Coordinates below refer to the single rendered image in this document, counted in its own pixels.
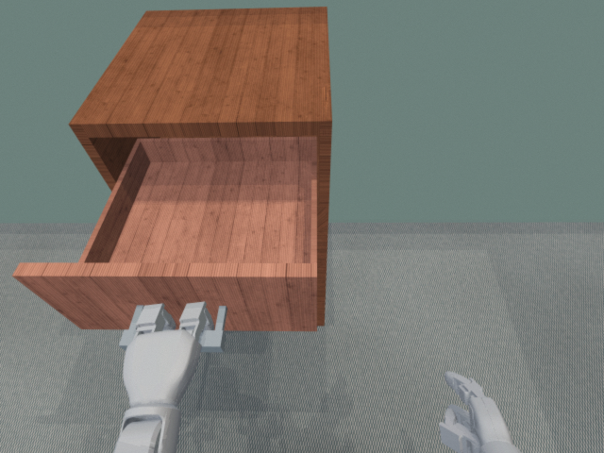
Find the cabinet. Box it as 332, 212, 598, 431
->
69, 7, 332, 326

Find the right robot hand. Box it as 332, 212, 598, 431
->
439, 371, 513, 453

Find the handle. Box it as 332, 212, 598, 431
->
119, 305, 227, 353

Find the drawer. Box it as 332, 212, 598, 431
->
12, 137, 317, 331

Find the left robot forearm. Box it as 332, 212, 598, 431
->
113, 403, 181, 453

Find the left robot hand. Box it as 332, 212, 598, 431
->
123, 302, 214, 408

